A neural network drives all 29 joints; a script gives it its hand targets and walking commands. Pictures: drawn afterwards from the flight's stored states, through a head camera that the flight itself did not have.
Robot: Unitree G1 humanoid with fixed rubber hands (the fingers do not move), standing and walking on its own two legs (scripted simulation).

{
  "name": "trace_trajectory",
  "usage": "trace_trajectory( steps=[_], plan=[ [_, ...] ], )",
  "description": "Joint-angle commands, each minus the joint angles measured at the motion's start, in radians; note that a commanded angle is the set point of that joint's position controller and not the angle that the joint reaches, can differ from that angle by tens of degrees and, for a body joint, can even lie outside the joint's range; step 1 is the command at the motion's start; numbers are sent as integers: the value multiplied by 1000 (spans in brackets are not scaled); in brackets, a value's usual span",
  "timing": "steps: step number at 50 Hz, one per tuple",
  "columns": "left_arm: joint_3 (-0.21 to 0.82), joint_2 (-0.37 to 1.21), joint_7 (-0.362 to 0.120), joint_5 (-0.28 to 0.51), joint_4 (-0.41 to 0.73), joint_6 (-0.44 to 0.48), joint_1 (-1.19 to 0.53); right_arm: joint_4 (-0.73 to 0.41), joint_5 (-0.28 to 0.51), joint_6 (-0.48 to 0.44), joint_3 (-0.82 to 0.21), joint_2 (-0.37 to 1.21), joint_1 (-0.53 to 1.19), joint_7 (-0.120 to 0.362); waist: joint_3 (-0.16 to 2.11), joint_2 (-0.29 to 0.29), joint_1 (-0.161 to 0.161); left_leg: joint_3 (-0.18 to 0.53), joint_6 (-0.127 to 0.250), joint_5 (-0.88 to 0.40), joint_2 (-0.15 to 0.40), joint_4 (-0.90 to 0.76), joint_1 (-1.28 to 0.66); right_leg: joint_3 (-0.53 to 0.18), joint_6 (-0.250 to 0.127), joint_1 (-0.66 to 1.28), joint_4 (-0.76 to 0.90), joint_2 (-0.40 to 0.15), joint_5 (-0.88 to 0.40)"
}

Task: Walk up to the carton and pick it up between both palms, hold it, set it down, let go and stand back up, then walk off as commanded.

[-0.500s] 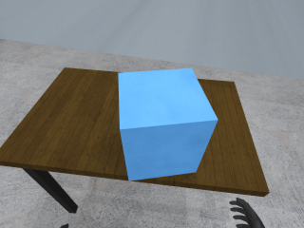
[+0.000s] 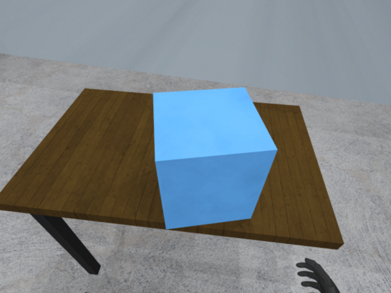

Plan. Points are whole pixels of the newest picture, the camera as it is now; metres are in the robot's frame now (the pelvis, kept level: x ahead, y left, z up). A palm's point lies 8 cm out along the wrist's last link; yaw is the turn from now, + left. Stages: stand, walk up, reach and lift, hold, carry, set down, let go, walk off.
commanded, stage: stand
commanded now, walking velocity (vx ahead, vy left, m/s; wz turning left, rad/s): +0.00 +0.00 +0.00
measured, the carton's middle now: (204, 159) +0.40 -0.02 +0.06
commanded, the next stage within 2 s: none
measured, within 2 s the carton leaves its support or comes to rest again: neither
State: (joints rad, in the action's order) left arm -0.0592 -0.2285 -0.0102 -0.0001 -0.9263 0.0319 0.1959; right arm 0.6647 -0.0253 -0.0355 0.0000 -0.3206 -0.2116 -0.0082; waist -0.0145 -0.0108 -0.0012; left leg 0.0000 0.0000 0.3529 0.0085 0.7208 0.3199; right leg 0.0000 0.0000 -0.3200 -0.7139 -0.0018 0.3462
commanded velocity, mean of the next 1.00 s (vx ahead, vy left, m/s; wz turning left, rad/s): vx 0.00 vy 0.00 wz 0.00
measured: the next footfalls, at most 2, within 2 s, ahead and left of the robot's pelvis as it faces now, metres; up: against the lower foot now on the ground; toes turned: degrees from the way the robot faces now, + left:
none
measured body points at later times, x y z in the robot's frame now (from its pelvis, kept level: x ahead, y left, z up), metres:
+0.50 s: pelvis -0.01 +0.00 +0.00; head -0.02 +0.00 +0.45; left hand +0.08 +0.26 -0.13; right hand +0.14 -0.28 -0.09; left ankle +0.02 +0.12 -0.72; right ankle +0.03 -0.12 -0.72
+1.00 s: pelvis -0.01 -0.01 +0.00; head -0.02 -0.01 +0.45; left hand +0.07 +0.26 -0.13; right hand +0.13 -0.28 -0.10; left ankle +0.02 +0.12 -0.72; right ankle +0.03 -0.12 -0.72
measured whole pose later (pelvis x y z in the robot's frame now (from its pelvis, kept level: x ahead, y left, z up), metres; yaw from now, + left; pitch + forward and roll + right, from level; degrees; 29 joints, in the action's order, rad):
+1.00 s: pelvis -0.01 -0.01 +0.00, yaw +0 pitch -3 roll +0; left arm -0.06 -0.23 -0.01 0.00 -1.00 0.03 0.20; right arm 0.74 -0.03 -0.04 0.00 -0.32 -0.21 -0.01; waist -0.01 -0.01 0.00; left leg 0.00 0.00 0.33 0.01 0.70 0.32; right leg 0.00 0.00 -0.33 -0.71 0.00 0.34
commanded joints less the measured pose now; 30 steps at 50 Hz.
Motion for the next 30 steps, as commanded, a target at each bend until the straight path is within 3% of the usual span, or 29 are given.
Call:
trace_trajectory(
  steps=[1,2,4,6,8,10,11,12,13,14,15,16,17,19,20,21,22,23,25,26,28,29,30],
  plan=[
    [-48,-315,9,-22,80,18,-130,51,11,-39,68,-235,73,-10,-43,34,-2,105,59,-144,95,-217,-20,-159,-87,-26,216,-99,-136],
    [-49,-301,7,-16,82,21,-116,47,7,-36,64,-217,72,-10,-23,-16,-6,107,61,-102,93,-226,-38,-136,-78,-24,215,-81,-105],
    [-39,-292,5,-13,72,28,-100,51,7,-36,70,-221,73,-9,-35,-18,9,110,61,-72,89,-227,-19,-157,-79,-14,219,-88,-83],
    [-46,-304,1,-11,58,24,-132,55,11,-39,66,-204,66,-9,-71,62,2,117,62,-83,88,-262,-21,-166,-75,-34,249,-99,-69],
    [-43,-284,3,-17,72,17,-148,59,1,-43,66,-218,80,-11,-31,-8,-3,138,72,-99,112,-272,-32,-135,-79,-18,209,-87,-115],
    [-42,-284,3,-10,60,21,-109,57,9,-40,65,-223,100,-8,-41,-28,26,148,77,-123,122,-271,-21,-132,-78,7,197,-78,-138],
    [-41,-274,4,-15,61,21,-100,56,11,-40,62,-215,80,-10,-37,-28,9,126,68,-128,115,-256,-28,-143,-78,16,212,-86,-166],
    [-40,-291,7,-12,59,20,-127,68,9,-41,59,-218,68,-11,-13,11,3,118,64,-164,105,-243,-53,-146,-74,19,210,-87,-165],
    [-37,-298,6,-9,59,24,-110,76,15,-41,59,-220,63,-11,3,6,12,131,72,-191,107,-226,-49,-147,-75,31,199,-95,-212],
    [-44,-325,9,-13,42,26,-115,73,19,-40,57,-200,73,-9,-13,25,-8,111,67,-184,96,-217,-43,-159,-87,23,213,-105,-209],
    [-37,-301,5,-8,57,28,-115,66,10,-37,65,-226,86,-11,-1,-5,0,113,62,-195,98,-217,-51,-145,-77,22,205,-95,-222],
    [-40,-302,6,-5,42,30,-98,80,10,-39,60,-225,86,-13,-32,-1,24,104,59,-200,87,-210,-52,-165,-79,4,211,-99,-211],
    [-37,-314,7,-17,48,26,-123,74,12,-40,64,-206,56,-11,-12,42,-14,98,63,-180,97,-220,-69,-152,-74,-2,218,-104,-187],
    [-40,-304,4,-20,39,25,-131,85,10,-36,56,-203,76,-13,-41,31,2,116,66,-132,91,-247,-52,-156,-79,-3,236,-95,-143],
    [-47,-316,6,-14,46,19,-137,69,12,-32,61,-229,83,-12,-29,-11,0,106,56,-145,96,-249,-57,-164,-82,-18,243,-101,-121],
    [-36,-287,5,-7,44,14,-127,85,11,-34,62,-233,94,-12,-57,-39,5,135,71,-95,114,-252,-44,-155,-77,-41,234,-82,-77],
    [-34,-289,4,-16,40,14,-141,84,9,-35,65,-229,95,-10,-91,16,4,141,68,-59,104,-273,-1,-145,-78,-36,243,-77,-64],
    [-39,-295,6,-12,32,19,-105,87,8,-31,59,-227,84,-12,-72,10,14,142,68,-86,103,-263,-13,-172,-80,-24,247,-90,-74],
    [-32,-284,-1,-12,39,13,-142,89,3,-36,61,-231,93,-9,-78,9,-5,132,66,-44,111,-281,1,-137,-75,-26,235,-74,-77],
    [-37,-281,2,-14,30,12,-121,81,5,-35,68,-227,117,-8,-28,-24,10,137,65,-34,121,-269,-15,-131,-71,5,244,-74,-74],
    [-44,-302,3,-15,29,19,-130,92,7,-32,62,-224,96,-8,-89,-22,9,121,57,-60,96,-279,0,-160,-77,-23,235,-84,-87],
    [-33,-291,-2,-11,27,21,-131,94,-2,-33,62,-235,90,-4,-60,-15,2,129,62,-64,111,-280,-11,-126,-69,-13,207,-78,-107],
    [-38,-288,1,-10,19,16,-129,103,6,-37,59,-234,100,-6,-57,-36,5,144,62,-40,115,-306,-21,-142,-71,-21,232,-78,-79]
  ],
)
